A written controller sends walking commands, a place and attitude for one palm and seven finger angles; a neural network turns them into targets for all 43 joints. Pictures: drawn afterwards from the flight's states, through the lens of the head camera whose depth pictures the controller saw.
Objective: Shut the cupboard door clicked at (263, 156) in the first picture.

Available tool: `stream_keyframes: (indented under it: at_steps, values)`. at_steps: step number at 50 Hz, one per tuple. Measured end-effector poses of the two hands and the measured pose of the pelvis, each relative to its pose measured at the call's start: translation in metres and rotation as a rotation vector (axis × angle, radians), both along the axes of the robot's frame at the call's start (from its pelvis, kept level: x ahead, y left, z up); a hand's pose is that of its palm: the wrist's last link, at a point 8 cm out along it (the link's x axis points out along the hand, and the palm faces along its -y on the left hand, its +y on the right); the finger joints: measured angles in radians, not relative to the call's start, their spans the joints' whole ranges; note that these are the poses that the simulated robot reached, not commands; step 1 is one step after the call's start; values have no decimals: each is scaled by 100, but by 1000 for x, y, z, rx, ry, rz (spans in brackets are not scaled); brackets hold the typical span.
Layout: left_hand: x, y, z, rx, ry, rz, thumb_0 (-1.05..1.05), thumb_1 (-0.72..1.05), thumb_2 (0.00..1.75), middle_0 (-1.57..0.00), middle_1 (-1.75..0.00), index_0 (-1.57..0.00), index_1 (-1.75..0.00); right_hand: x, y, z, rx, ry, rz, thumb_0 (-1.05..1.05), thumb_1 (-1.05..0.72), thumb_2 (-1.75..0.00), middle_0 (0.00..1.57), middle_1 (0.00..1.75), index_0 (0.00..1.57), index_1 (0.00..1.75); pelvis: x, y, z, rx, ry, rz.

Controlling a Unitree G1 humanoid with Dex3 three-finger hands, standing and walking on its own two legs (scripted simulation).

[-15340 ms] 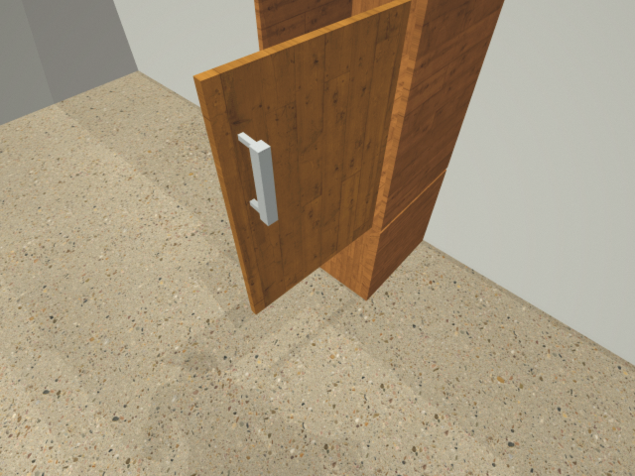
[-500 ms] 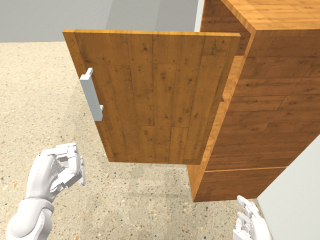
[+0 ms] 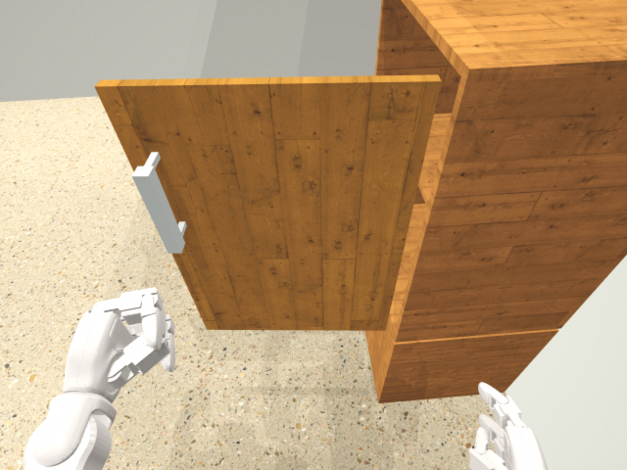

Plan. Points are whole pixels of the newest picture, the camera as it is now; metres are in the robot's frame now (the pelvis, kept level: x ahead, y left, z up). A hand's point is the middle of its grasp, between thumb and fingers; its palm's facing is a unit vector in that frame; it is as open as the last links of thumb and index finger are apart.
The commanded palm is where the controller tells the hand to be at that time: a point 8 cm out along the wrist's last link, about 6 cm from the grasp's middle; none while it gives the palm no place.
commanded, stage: bring the fist close to the handle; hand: left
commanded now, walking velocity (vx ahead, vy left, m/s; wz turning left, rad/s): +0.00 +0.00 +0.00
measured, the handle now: (165, 204) +0.45 +0.26 +0.10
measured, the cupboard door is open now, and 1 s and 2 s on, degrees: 84 84 81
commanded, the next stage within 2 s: push the door shut along its arc in 1.42 s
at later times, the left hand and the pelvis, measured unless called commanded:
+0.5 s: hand (157, 299) +0.28 +0.21 +0.11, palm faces +0.08 -1.00 -0.05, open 3.1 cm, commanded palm +0.26 +0.26 +0.11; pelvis +0.00 +0.01 +0.00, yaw -1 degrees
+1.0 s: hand (170, 251) +0.36 +0.22 +0.11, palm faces +0.08 -1.00 -0.04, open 3.1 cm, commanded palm +0.33 +0.26 +0.11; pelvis +0.00 +0.02 +0.00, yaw -1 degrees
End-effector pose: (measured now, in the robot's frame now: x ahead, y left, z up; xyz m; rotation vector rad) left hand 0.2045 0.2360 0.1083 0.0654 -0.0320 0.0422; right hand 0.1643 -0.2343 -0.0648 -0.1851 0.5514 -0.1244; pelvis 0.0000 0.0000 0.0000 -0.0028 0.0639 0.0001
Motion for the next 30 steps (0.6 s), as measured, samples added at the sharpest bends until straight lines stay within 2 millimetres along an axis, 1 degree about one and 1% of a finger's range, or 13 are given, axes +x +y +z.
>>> stream_keyframes:
  at_steps: [4,8,13,19,22,27,30]
  values:
    - [1,1,-6,-5,40,7,2,90,90,-130,-150,-130,-149,3,2,0,8,-1,-9,1,-90,-90,21,30,20,30,2,0,1,4,1,-4]
    - [6,9,-2,1,-4,54,2,89,90,-131,-150,-130,-149,3,5,-2,3,16,5,1,-90,-90,21,30,20,30,2,1,0,4,1,0]
    - [20,15,5,8,-52,48,2,90,90,-131,-150,-130,-150,1,8,-6,0,44,10,1,-90,-90,21,30,21,30,1,3,0,0,4,3]
    - [40,13,-2,-11,8,-7,2,90,90,-130,-150,-130,-150,-6,8,-8,2,64,-24,1,-90,-90,21,30,21,30,1,7,2,1,6,-5]
    - [47,18,-5,-18,20,10,2,90,90,-131,-150,-130,-149,-10,7,-7,-2,78,-40,1,-90,-90,21,30,21,30,1,9,2,3,7,-11]
    - [57,31,1,-16,-22,51,2,90,90,-130,-150,-130,-149,-16,6,-7,-14,101,-47,1,-90,-90,21,30,21,30,1,12,3,1,5,-14]
    - [63,34,3,-14,-32,46,2,90,90,-130,-150,-130,-150,-19,7,-8,-17,114,-49,1,-90,-90,21,30,21,30,-1,14,3,-2,6,-12]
